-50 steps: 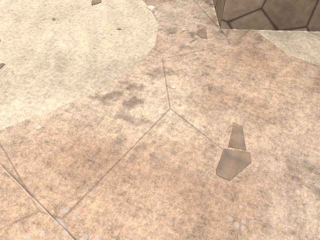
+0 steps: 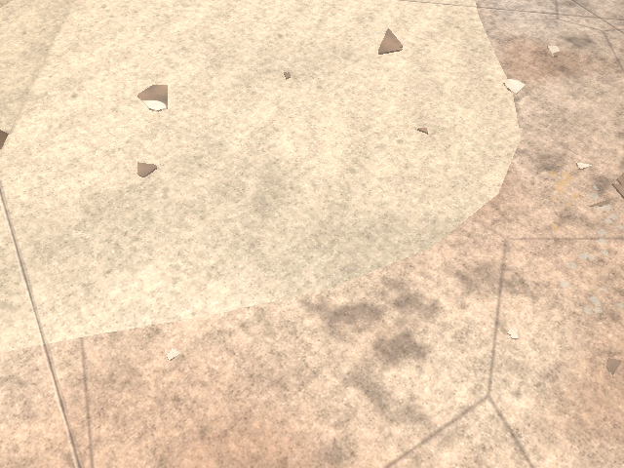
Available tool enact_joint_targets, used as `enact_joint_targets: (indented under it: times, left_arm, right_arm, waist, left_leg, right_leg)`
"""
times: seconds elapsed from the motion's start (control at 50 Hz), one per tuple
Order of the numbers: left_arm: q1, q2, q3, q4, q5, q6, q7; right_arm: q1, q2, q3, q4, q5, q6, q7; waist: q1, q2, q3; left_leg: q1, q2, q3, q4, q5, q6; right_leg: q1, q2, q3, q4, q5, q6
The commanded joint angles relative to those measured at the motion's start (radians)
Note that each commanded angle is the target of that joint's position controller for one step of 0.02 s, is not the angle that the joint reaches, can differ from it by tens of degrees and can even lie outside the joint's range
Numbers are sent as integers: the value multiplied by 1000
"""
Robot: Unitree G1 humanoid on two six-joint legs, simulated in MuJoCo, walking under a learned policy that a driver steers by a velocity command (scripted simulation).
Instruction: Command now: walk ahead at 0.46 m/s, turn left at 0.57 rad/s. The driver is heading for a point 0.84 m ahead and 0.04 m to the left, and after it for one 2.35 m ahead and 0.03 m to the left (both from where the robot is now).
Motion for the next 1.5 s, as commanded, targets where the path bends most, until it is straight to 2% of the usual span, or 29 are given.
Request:
enact_joint_targets:
  times: [0.02, 0.08, 0.2, 0.24, 0.28, 0.3, 0.32, 0.34, 0.38, 0.42, 0.52, 0.66, 0.7, 0.72, 0.74, 0.76, 0.78, 0.84, 0.9, 0.94, 0.98, 1.0, 1.04, 1.26, 1.3, 1.36, 1.42, 1.44, 1.5]
  left_arm:
    - [53, 74, 15, -51, 8, 30, -6]
    - [-49, 76, 9, -99, 0, 34, -2]
    - [-186, 99, -6, -166, -22, 28, 8]
    - [-118, 129, -1, -153, -23, 17, 15]
    - [50, 168, 11, -110, -16, -4, 29]
    - [166, 225, 22, -103, -3, -18, 40]
    - [143, 291, 32, -134, -4, -3, 36]
    - [127, 237, 32, -142, -31, 19, 30]
    - [5, 107, -6, -169, -30, 37, 36]
    - [-29, 116, -7, -172, -20, 47, 46]
    - [4, 147, 7, -145, -7, 42, 33]
    - [22, 194, 26, -123, -13, 84, 10]
    - [68, 183, 26, -102, -19, 95, 6]
    - [109, 103, 9, -115, -16, 94, -5]
    - [83, 74, -1, -140, -29, 98, 6]
    - [30, 123, 10, -129, -29, 110, 9]
    - [48, 115, 14, -117, -38, 115, 3]
    - [131, 108, 15, -55, -17, 108, 5]
    - [106, 73, 1, -51, -29, 101, 19]
    - [127, 66, -6, -31, -34, 97, 30]
    - [143, 121, 0, -17, -18, 81, 35]
    - [108, 168, 11, -3, -30, 79, 30]
    - [115, 95, -4, 19, -32, 72, 15]
    - [112, 85, -10, 118, -28, 68, 30]
    - [131, 101, -3, 136, -25, 73, 29]
    - [150, 120, 8, 135, -22, 87, 22]
    - [195, 137, 24, 162, -21, 78, 24]
    - [175, 125, 22, 160, -22, 73, 25]
    - [88, 98, 13, 153, -24, 67, 23]
  right_arm:
    - [30, -135, -24, -54, 6, -33, -4]
    - [83, -141, -24, -55, 5, -21, -3]
    - [157, -146, -26, -72, -9, 19, -21]
    - [111, -156, -31, -98, -17, 24, -28]
    - [31, -177, -36, -130, -2, 11, -22]
    - [29, -128, -22, -171, 19, -2, -16]
    - [204, -43, -12, -181, 52, 6, -29]
    - [248, -138, -24, -145, 5, 26, -37]
    - [116, -150, -33, -150, -21, 53, -19]
    - [94, -124, -29, -163, -24, 84, 6]
    - [65, -80, -6, -191, -18, 107, 17]
    - [-2, -69, 28, -214, -16, 101, 21]
    - [26, -83, 33, -202, -24, 80, 18]
    - [16, -133, 32, -220, -42, 68, 11]
    - [-64, -205, 17, -239, -32, 67, 1]
    - [-94, -142, 29, -234, -42, 57, -6]
    - [-146, -102, 45, -231, -38, 48, -13]
    - [-150, -72, 57, -214, -18, 28, -25]
    - [-86, -69, 60, -172, -10, 22, -30]
    - [-96, -82, 54, -156, -5, 27, -34]
    - [-71, -62, 57, -146, -2, 24, -31]
    - [-23, -54, 52, -131, 1, 24, -24]
    - [-59, -68, 47, -90, -3, 33, -28]
    - [-44, -53, 47, 40, -3, 33, -31]
    - [-20, -63, 43, 59, -5, 37, -30]
    - [-27, -60, 38, 47, -16, 46, -20]
    - [-43, 12, 54, 32, -25, 22, -9]
    - [-30, 6, 54, 37, -25, 11, -10]
    - [99, 12, 57, 80, -20, -9, -21]
  waist:
    - [35, 6, -24]
    - [1, 48, -30]
    - [-71, 106, -74]
    - [-33, 114, -85]
    - [63, 100, -132]
    - [98, 0, -244]
    - [12, -232, -400]
    - [-2, -143, -443]
    - [-14, -37, -207]
    - [-26, -129, -126]
    - [-30, -126, -148]
    - [-5, -149, -122]
    - [-23, -69, -82]
    - [4, 151, -104]
    - [9, 299, -28]
    - [-1, 186, 12]
    - [38, 169, 8]
    - [53, 161, -55]
    - [18, 140, -95]
    - [33, 127, -104]
    - [17, 70, -117]
    - [-38, -22, -72]
    - [11, -32, -29]
    - [16, 1, -14]
    - [17, 0, -25]
    - [30, -28, 81]
    - [38, -134, 68]
    - [26, -110, 52]
    - [-50, -84, 65]
  left_leg:
    - [26, 269, -266, -160, 500, 139]
    - [41, 223, -215, -85, 772, 69]
    - [187, 219, -285, 41, 800, 6]
    - [178, 219, -324, 118, 797, -21]
    - [109, 168, -337, 292, 751, -70]
    - [-29, 117, -300, 519, 430, -103]
    - [-243, -62, -155, 821, -531, -126]
    - [-268, 13, -143, 928, -484, -121]
    - [-303, 83, -120, 906, -349, -150]
    - [-273, 107, -95, 877, -284, -183]
    - [-212, 100, -71, 704, -250, -182]
    - [-11, 113, 8, 239, -190, -131]
    - [124, 138, -51, -26, -61, -91]
    - [156, 365, -344, -196, -173, -58]
    - [-85, 521, -497, -241, -133, 47]
    - [-164, 467, -420, -233, -139, 59]
    - [-167, 410, -339, -220, -87, 40]
    - [-17, 319, -195, -120, 285, 4]
    - [93, 336, -200, -39, 453, 17]
    - [85, 322, -204, -3, 415, -11]
    - [-1, 278, -208, 1, 225, -76]
    - [-5, 218, -170, -48, 138, -91]
    - [54, 211, -153, -41, 83, -100]
    - [31, 219, -154, -75, 53, -110]
    - [11, 185, -135, -56, -174, -98]
    - [-156, 152, -130, 13, -469, -66]
    - [-199, 113, -6, 210, -172, -93]
    - [-154, 131, -9, 231, -137, -94]
    - [92, 137, -54, 0, -139, -66]
  right_leg:
    - [-72, -10, -24, -101, 63, 40]
    - [-77, 25, -52, -242, 157, 52]
    - [-59, 106, -36, -470, 226, 19]
    - [54, 126, -6, -575, 197, -7]
    - [302, 126, 1, -758, 331, -48]
    - [557, -77, 150, -745, 656, -97]
    - [779, -422, 461, -673, 1217, -264]
    - [687, -421, 534, -694, 1105, -317]
    - [463, -264, 282, -781, 738, -251]
    - [330, -174, 141, -848, 585, -219]
    - [265, -163, 61, -879, 467, -244]
    - [206, -156, 67, -876, 107, -209]
    - [104, -126, 35, -812, 76, -116]
    - [50, -35, -63, -612, -55, -41]
    - [63, 87, -91, -559, -200, -9]
    - [153, 51, -8, -451, -147, -9]
    - [169, 71, -8, -421, -99, -14]
    - [196, 83, -28, -429, -59, -11]
    - [231, 86, -31, -576, -88, 1]
    - [330, 84, -37, -769, 83, 1]
    - [467, -12, 59, -829, 316, -7]
    - [411, -23, 68, -773, 368, -30]
    - [319, -7, 63, -816, 240, -31]
    - [345, 0, 72, -860, 141, -46]
    - [337, 27, 67, -857, -109, -63]
    - [268, 1, 152, -884, -457, -124]
    - [347, -146, 342, -1003, -404, -195]
    - [318, -157, 334, -1009, -311, -200]
    - [152, -48, 165, -844, -137, -133]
